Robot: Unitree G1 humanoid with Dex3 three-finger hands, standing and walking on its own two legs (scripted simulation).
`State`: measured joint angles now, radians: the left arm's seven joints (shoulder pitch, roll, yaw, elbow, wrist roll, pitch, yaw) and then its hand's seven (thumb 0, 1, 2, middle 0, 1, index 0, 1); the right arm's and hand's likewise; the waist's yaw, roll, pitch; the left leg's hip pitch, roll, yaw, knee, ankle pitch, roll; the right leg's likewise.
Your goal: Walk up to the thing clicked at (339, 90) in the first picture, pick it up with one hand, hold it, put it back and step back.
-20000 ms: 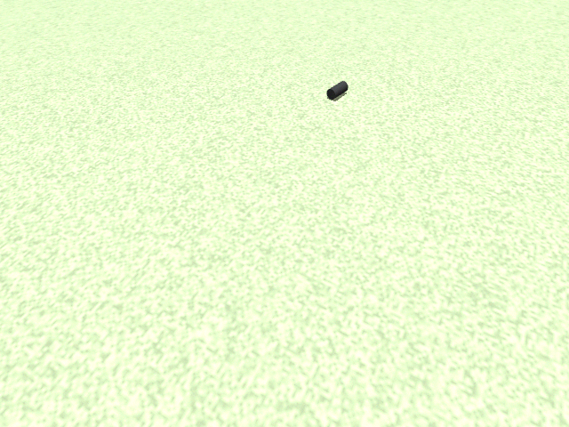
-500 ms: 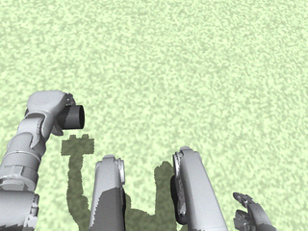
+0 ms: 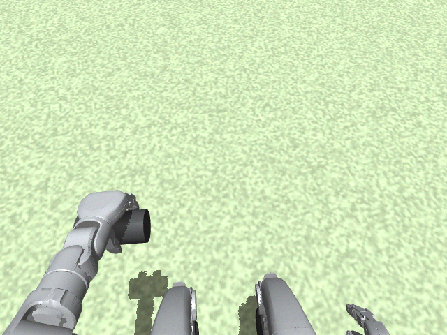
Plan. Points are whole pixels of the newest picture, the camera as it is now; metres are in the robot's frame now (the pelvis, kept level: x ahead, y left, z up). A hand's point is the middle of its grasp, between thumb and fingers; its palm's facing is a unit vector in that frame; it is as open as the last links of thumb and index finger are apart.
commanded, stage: lift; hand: left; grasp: from above
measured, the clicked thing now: (114, 228) +0.35 +0.23 -0.11
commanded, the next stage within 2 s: hold in 0.42 s
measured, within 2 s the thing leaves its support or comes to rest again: neither
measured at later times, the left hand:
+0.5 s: hand (102, 207) +0.35 +0.22 +0.00, palm faces -0.48 -0.07 -0.88, open 9.7 cm
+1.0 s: hand (94, 196) +0.35 +0.22 +0.04, palm faces -0.49 -0.04 -0.87, open 9.8 cm
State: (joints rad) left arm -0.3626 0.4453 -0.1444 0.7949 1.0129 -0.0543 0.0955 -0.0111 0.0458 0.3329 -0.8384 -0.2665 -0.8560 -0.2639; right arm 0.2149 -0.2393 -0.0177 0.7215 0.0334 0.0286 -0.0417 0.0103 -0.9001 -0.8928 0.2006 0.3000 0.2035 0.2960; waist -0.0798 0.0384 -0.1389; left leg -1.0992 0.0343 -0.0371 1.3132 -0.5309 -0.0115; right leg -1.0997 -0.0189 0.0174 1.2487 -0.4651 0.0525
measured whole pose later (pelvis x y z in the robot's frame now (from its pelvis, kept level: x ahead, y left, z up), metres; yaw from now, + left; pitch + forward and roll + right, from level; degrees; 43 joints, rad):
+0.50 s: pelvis +0.04 +0.00 +0.08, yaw +0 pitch +10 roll -1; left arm -0.32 0.39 -0.18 0.85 1.01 -0.03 0.12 -0.01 0.02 0.40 -0.83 -0.27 -0.84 -0.28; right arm 0.24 -0.24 -0.04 0.75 0.03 0.03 -0.04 0.01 -0.90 -0.89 0.20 0.30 0.20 0.30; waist -0.06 0.02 -0.07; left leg -0.63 0.04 -0.01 0.86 -0.40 -0.02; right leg -0.64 -0.03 0.03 0.82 -0.34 0.04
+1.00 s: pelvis +0.05 +0.00 +0.10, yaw -1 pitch +5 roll +0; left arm -0.28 0.40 -0.19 0.78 1.02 -0.05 0.03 -0.01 0.04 0.39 -0.81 -0.28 -0.82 -0.29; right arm 0.23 -0.25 -0.05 0.72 0.04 0.05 -0.03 0.01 -0.89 -0.89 0.20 0.30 0.20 0.30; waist -0.03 0.03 -0.05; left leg -0.43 0.03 0.01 0.68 -0.35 -0.01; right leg -0.45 -0.03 0.04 0.65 -0.29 0.04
